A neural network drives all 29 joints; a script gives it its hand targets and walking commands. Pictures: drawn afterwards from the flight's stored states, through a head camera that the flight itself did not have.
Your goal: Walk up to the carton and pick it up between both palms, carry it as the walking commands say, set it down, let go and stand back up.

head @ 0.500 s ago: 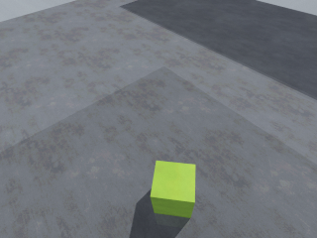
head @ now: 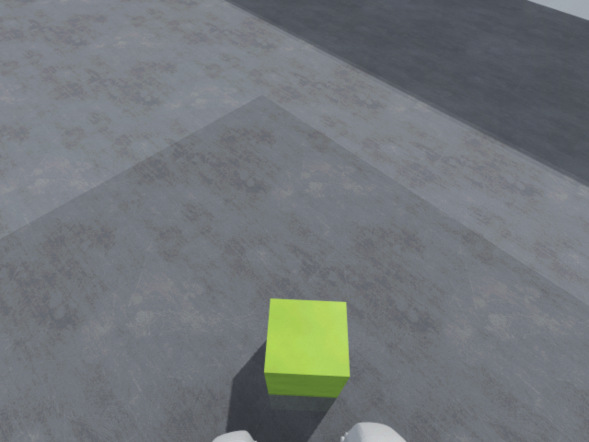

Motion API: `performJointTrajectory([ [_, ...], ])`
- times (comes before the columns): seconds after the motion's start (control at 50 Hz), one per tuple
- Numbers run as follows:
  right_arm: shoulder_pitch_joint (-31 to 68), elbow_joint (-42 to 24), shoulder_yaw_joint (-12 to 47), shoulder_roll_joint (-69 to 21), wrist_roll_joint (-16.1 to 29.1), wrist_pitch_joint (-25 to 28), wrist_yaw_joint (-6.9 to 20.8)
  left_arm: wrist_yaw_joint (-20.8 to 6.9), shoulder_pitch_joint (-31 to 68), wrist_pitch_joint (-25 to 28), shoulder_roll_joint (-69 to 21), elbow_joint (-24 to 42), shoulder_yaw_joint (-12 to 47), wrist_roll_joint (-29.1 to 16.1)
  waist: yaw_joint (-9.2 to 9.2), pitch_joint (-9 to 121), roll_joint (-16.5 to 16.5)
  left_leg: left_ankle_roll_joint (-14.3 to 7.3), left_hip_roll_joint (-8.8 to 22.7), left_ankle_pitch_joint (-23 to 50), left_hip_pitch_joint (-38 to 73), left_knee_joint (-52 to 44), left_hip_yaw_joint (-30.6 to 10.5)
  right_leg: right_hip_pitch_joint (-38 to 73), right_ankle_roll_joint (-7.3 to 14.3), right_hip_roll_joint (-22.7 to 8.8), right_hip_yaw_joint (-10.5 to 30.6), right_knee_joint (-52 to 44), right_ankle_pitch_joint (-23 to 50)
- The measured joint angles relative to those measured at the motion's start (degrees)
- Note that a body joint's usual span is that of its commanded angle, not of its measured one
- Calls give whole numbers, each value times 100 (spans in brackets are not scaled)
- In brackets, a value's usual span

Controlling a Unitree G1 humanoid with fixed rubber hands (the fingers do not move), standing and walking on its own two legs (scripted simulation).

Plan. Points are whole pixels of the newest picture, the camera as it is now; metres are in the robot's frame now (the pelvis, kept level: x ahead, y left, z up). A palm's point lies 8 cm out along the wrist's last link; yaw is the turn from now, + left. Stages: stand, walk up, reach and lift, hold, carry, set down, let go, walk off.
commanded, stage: walk up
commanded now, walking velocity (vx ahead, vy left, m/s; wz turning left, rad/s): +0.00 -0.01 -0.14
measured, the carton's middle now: (305, 350) +0.40 -0.02 -0.63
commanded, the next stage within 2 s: stand in 1.06 s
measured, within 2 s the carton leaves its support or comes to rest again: neither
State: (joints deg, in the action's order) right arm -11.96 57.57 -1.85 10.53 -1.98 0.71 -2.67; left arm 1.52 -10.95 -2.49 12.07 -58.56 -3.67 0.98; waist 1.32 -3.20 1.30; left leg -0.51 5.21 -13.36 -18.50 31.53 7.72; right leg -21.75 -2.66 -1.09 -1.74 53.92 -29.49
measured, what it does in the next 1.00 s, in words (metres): steps on the spot: right foot, then left foot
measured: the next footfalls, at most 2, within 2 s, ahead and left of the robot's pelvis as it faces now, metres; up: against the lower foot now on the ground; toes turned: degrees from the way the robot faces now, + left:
right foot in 0.16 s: +0.02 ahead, -0.13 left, +0.00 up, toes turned +3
left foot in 0.46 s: +0.02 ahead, +0.10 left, +0.00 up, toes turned +0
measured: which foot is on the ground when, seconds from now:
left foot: down 0.00-0.16, up 0.18-0.44, down 0.46-1.00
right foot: up 0.00-0.14, down 0.16-1.00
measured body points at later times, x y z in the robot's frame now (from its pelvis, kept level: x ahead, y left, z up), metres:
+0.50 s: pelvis +0.00 -0.03 +0.01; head +0.01 -0.04 +0.46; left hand +0.05 +0.20 -0.15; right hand +0.00 -0.27 -0.15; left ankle -0.02 +0.10 -0.74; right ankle -0.02 -0.12 -0.73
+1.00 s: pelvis +0.00 -0.01 +0.01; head +0.00 -0.01 +0.46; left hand -0.01 +0.22 -0.15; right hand -0.02 -0.24 -0.15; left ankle -0.02 +0.10 -0.73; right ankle -0.02 -0.12 -0.73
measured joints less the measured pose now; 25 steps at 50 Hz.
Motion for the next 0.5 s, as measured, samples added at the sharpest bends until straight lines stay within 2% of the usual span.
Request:
performJointTrajectory([
  [0.08, -98, -12, -30, 103, -20, -46, 6, -35, 212, -33, 32, 96, -1, -12, 107, 79, -125, 50, 64, 121, 36, -174, 48, 195, 37, 15, -82, -886, 239],
  [0.16, -213, 63, -69, 227, 39, -134, 44, -42, 218, 93, 44, 147, 6, 6, 136, 182, -221, 200, 115, 106, -45, -51, 85, 752, 175, 31, -201, -2326, 1040],
  [0.2, -284, 121, -72, 276, 72, -223, 67, -52, 145, 180, -30, 125, 36, 35, 98, 216, -328, 269, 84, -384, -74, 148, -70, 808, 377, 93, -221, -2429, 1246],
  [0.24, -343, 173, -73, 286, 86, -317, 109, -51, 42, 236, -91, 95, 110, 46, 48, 250, -342, 253, -53, -778, -111, 523, -287, 962, 480, 88, -211, -2672, 1386],
  [0.34, -461, 340, -41, 274, 94, -306, 177, 4, -37, 346, -265, -57, 246, 9, -11, 239, -377, 191, -213, -709, 41, 766, -613, 1293, 528, 119, -289, -3227, 1658],
  [0.4, -480, 390, 7, 225, 104, -278, 135, 19, -43, 376, -331, -167, 270, 3, -17, 221, -384, 161, -208, -678, 327, 374, -630, 1314, 541, 177, -353, -3232, 1643],
  [0.46, -461, 419, 36, 165, 123, -186, 94, 14, -64, 368, -346, -287, 256, -16, 12, 210, -412, 153, -140, -28, 770, -519, -574, 1272, 518, 266, -447, -3085, 1542],
  [0.5, -416, 477, 52, 48, 141, -111, 88, 19, -69, 357, -301, -369, 227, -24, -13, 191, -259, 203, -185, -90, 882, -681, -537, 1303, 486, 214, -434, -3076, 1525],
])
